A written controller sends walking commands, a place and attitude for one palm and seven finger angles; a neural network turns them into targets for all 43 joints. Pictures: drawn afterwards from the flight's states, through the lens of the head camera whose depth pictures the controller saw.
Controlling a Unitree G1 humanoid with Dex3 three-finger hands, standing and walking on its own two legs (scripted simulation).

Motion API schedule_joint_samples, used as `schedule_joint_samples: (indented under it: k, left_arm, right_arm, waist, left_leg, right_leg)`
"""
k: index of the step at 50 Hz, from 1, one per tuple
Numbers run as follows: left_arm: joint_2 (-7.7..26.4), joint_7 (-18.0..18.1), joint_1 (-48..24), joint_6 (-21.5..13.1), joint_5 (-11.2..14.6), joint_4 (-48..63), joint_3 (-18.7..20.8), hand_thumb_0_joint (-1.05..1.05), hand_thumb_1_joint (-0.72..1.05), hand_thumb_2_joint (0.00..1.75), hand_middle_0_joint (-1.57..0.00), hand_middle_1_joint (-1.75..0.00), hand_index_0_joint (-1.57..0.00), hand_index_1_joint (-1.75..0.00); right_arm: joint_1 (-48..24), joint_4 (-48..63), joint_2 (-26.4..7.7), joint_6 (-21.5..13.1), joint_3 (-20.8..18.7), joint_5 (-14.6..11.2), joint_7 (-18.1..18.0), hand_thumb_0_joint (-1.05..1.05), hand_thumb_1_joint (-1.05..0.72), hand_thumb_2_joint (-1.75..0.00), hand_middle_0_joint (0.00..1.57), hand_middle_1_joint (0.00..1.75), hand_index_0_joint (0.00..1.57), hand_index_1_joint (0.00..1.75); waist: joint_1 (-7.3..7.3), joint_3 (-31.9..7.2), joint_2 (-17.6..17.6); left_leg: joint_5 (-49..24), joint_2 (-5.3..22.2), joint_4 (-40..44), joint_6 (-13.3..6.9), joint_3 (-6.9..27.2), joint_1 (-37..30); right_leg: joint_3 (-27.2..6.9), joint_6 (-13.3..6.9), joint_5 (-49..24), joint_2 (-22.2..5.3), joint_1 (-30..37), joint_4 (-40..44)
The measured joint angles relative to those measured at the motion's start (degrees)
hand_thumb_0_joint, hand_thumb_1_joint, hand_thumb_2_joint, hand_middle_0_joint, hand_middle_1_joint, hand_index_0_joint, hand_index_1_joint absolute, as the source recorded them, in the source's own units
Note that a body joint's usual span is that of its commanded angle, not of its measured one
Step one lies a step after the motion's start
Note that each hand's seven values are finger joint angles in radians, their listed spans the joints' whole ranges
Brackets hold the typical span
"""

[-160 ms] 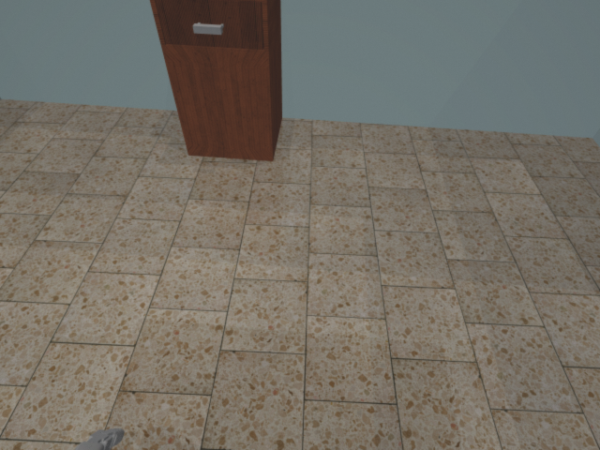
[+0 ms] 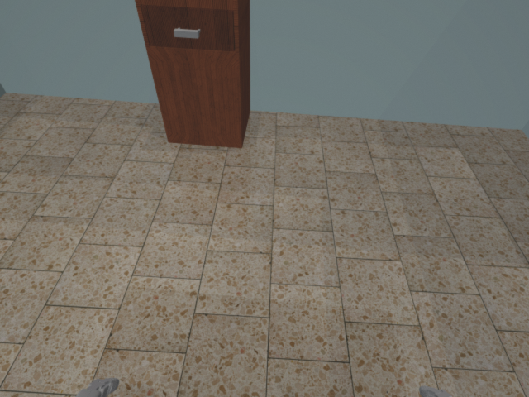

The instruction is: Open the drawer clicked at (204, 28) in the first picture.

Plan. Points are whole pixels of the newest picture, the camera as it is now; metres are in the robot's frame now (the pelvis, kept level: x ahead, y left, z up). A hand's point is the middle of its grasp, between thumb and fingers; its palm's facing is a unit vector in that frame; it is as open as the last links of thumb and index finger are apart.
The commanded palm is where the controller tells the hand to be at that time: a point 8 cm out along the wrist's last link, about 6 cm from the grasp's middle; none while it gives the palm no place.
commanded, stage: stand and wait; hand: left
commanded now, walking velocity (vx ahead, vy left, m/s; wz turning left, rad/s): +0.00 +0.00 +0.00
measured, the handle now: (187, 31) +1.62 +0.45 -0.08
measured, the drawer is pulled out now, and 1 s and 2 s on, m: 0.00 0.00 0.00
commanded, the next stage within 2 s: look at it before walking up in 0.88 s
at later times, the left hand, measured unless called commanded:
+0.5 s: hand out of the picture +0.05 +0.24 -0.15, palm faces -0.02 -0.94 -0.33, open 7.3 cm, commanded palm none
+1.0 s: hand out of the picture +0.04 +0.24 -0.15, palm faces -0.04 -0.94 -0.33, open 7.3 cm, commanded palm none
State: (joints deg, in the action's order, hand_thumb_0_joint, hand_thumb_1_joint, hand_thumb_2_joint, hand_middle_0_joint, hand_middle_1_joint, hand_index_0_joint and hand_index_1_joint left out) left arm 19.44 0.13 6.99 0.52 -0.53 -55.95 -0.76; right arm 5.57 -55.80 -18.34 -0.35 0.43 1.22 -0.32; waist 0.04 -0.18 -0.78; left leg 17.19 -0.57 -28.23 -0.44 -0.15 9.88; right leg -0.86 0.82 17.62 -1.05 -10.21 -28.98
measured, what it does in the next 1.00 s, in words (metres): stands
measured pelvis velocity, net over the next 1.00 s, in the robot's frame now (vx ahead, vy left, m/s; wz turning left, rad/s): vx -0.03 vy -0.01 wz -0.01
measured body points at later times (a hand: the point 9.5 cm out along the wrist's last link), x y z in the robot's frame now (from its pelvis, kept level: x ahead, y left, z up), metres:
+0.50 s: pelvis -0.02 -0.01 +0.01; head -0.02 +0.00 +0.46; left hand +0.05 +0.29 -0.13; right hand +0.06 -0.31 -0.12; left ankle -0.02 +0.12 -0.74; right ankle -0.02 -0.13 -0.74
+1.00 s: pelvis -0.03 -0.01 +0.01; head -0.03 -0.01 +0.46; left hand +0.05 +0.28 -0.13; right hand +0.04 -0.31 -0.13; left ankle -0.02 +0.12 -0.74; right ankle -0.02 -0.13 -0.74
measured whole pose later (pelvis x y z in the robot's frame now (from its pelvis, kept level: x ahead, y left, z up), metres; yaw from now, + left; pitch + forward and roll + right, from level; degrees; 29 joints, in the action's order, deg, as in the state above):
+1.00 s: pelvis -0.03 -0.01 +0.01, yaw +0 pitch -2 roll +0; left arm 19.4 -0.2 8.2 0.1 -0.7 -62.2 -0.6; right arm 7.8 -63.7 -19.1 -0.3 0.2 0.8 0.0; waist -0.2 1.7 -0.5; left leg 11.3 0.4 -21.9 0.5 -0.1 8.9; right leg -0.8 0.1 11.9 -0.1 -9.5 -23.1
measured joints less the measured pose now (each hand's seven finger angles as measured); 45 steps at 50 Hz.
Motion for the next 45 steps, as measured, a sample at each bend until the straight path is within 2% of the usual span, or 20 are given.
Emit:
schedule_joint_samples:
  k: [20, 45]
  left_arm:
    - [0.4, -0.1, 2.0, 0.0, 0.0, -4.6, 0.4, 0.00, 0.91, 0.90, -0.21, -0.30, -0.21, -0.30]
    - [0.1, -0.3, 1.1, -0.4, -0.2, -6.1, 0.2, 0.00, 0.91, 0.90, -0.21, -0.30, -0.21, -0.30]
  right_arm:
    - [1.4, -5.3, -0.9, 0.4, -0.4, -0.3, -0.1, 0.01, -0.90, -0.90, 0.20, 0.30, 0.20, 0.30]
    - [2.3, -7.8, -0.7, 0.1, -0.2, -0.4, 0.3, 0.01, -0.90, -0.90, 0.20, 0.30, 0.20, 0.30]
  waist:
    - [0.11, 1.9, -0.1]
    - [-0.23, 1.7, 0.2]
  left_leg:
    - [-3.4, 0.7, 3.9, 0.6, 0.2, -1.5]
    - [-5.9, 0.9, 6.2, 0.9, 0.1, -1.1]
  right_leg:
    - [0.3, -0.5, -3.5, 0.6, 1.6, 4.1]
    - [0.1, -0.7, -5.8, 0.8, 0.8, 5.8]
